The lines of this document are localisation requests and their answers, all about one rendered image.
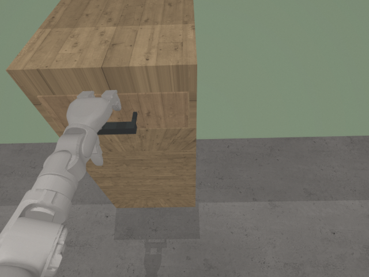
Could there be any left robot upper arm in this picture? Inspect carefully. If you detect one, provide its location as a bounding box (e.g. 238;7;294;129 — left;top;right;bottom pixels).
0;216;68;277

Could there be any robot left forearm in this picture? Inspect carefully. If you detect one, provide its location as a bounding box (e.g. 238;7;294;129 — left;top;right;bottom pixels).
0;123;97;248

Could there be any cabinet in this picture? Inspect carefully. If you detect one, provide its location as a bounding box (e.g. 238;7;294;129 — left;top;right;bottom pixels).
6;0;197;208

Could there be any drawer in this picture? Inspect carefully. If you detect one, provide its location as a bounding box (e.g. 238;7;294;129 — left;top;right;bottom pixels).
37;92;189;130

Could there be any left robot hand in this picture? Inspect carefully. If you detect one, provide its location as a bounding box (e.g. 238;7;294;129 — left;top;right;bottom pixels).
66;90;121;166

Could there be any handle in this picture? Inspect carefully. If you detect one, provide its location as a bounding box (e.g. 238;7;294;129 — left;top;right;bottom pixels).
97;112;137;135

